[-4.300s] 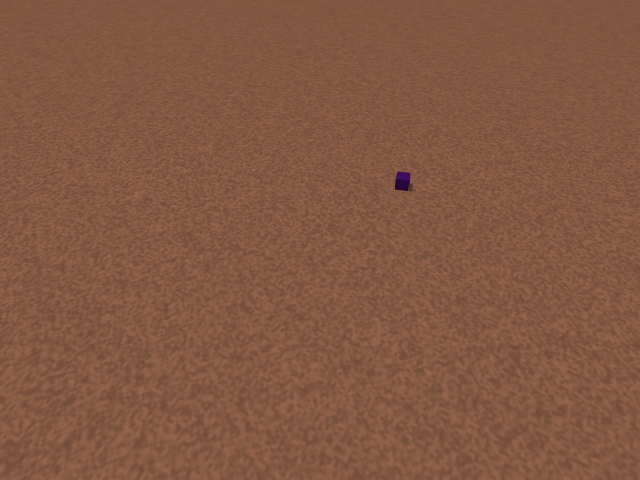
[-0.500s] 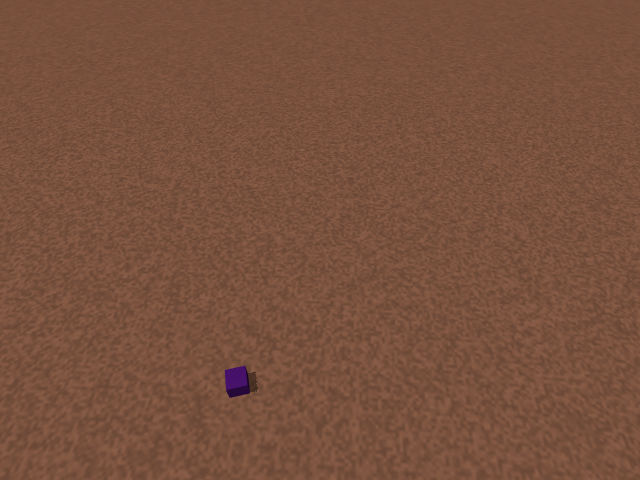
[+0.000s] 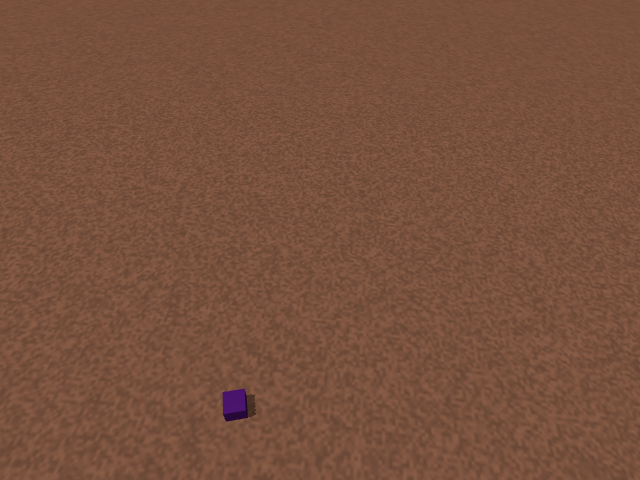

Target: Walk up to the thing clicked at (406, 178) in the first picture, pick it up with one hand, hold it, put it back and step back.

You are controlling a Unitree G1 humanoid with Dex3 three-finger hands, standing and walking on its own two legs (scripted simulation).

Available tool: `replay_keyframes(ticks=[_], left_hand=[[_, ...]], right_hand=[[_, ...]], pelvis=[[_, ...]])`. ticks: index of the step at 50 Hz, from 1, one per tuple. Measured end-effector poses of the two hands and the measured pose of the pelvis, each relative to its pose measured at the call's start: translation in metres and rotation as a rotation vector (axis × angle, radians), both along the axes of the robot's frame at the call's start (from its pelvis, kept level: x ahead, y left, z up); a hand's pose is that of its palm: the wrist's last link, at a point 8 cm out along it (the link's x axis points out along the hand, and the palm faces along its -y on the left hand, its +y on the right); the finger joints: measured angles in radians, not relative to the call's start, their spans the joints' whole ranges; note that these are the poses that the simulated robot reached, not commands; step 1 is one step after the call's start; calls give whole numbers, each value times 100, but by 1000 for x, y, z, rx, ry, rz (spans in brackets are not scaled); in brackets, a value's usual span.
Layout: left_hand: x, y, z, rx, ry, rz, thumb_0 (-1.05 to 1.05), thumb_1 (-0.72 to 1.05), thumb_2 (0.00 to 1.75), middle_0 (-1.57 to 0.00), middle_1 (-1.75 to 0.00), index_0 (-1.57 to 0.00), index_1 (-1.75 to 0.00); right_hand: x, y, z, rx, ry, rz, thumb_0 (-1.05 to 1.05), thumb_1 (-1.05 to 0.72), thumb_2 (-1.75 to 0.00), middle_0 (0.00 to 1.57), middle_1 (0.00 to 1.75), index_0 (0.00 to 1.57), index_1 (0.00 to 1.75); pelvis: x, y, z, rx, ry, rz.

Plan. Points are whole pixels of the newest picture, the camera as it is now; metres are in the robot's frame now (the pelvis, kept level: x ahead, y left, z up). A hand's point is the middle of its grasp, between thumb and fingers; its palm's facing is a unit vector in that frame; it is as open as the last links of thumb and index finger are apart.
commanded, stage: walk up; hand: left
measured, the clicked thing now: (235, 405) +0.48 +0.22 -0.73
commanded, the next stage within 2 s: stand in 1.12 s
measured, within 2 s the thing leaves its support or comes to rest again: neither
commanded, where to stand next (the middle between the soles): +0.07 -0.01 m, yaw -1 degrees
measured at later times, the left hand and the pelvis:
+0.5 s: hand out of the picture +0.10 +0.26 -0.13, palm faces +0.00 -0.94 -0.35, open 7.4 cm; pelvis +0.02 +0.00 +0.02, yaw +0 degrees
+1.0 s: hand out of the picture +0.10 +0.25 -0.13, palm faces -0.02 -0.94 -0.33, open 7.4 cm; pelvis +0.02 +0.00 +0.02, yaw +0 degrees
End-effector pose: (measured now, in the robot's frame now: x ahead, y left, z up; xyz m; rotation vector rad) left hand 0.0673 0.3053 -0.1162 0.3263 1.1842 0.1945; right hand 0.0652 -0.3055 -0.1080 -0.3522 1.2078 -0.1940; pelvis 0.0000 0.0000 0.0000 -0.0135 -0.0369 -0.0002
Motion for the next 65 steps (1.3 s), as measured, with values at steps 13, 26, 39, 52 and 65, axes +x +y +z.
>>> replay_keyframes(ticks=[13, 26, 39, 52, 65], left_hand=[[14, -5, 10, -16, 41, 33, 0, 91, 90, -20, -30, -20, -30], [21, -5, 23, 0, 39, 37, 0, 91, 90, -20, -30, -20, -30], [22, -11, 20, -16, 65, 27, 0, 91, 90, -20, -30, -20, -30], [32, -13, 20, -18, 52, 26, 0, 91, 90, -20, -30, -20, -30], [36, -13, 22, -9, 43, 21, 0, 91, 90, -20, -30, -20, -30]], right_hand=[[70, 17, 13, 39, -84, 36, 0, -90, -90, 21, 30, 21, 30], [61, 13, 13, 52, -39, 7, 0, -90, -90, 21, 30, 21, 30], [19, 8, 7, 45, 60, -41, 1, -90, -90, 20, 30, 21, 30], [26, 8, 8, 46, 47, -44, 0, -90, -90, 21, 30, 21, 30], [47, 7, 12, 41, 0, -19, 0, -90, -90, 21, 30, 21, 30]], pelvis=[[16, 1, 15, 6, -3, 1], [18, 0, 23, 11, -4, 2], [21, 0, 24, 11, 4, 1], [26, -2, 24, 12, 8, 5], [31, -4, 25, 12, 8, 6]])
